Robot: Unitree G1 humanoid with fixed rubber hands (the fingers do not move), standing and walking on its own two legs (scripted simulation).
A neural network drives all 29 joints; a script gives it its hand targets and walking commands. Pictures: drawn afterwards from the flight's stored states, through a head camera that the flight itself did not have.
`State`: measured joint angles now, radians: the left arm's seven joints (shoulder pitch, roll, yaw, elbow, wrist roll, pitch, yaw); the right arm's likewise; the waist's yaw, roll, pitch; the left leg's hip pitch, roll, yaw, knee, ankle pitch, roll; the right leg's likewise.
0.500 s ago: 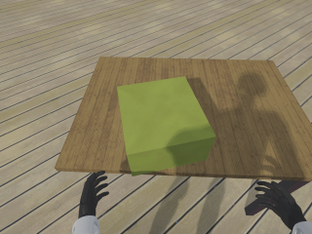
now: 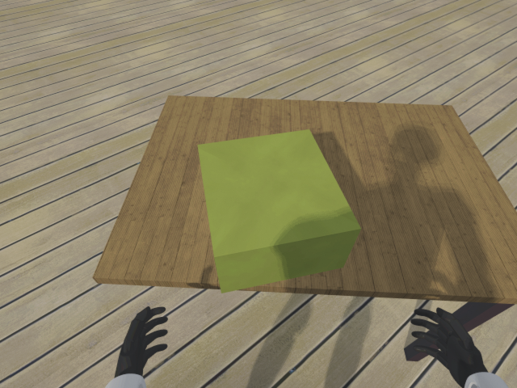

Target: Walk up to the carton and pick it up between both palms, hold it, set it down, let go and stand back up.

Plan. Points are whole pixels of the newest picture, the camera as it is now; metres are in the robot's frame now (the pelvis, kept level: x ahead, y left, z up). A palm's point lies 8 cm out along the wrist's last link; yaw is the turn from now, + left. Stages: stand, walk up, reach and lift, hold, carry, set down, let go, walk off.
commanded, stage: set down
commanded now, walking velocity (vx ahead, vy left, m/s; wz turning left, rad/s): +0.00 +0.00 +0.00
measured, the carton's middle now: (268, 204) +0.47 +0.02 -0.05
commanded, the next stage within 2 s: let go in 0.62 s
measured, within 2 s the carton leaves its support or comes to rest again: neither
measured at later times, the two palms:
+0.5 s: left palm (124, 374) +0.16 +0.23 -0.06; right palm (442, 372) +0.18 -0.25 -0.07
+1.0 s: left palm (126, 379) +0.15 +0.23 -0.07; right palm (424, 383) +0.16 -0.22 -0.08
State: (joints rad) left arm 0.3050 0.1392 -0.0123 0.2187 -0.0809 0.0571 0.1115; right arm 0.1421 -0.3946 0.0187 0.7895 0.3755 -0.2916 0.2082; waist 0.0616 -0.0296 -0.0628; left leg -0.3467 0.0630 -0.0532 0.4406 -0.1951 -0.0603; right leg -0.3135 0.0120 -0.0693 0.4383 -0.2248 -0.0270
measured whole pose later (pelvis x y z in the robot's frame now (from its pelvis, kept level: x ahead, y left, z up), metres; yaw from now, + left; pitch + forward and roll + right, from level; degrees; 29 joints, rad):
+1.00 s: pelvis +0.01 +0.00 +0.00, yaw +0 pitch +2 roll +0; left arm 0.27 0.23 -0.02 0.33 -0.08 0.15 -0.01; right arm 0.16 -0.21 0.02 0.78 0.12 -0.26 0.02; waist 0.05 -0.04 0.04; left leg -0.27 0.05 -0.05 0.44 -0.21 -0.06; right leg -0.23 0.00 -0.07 0.44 -0.24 -0.02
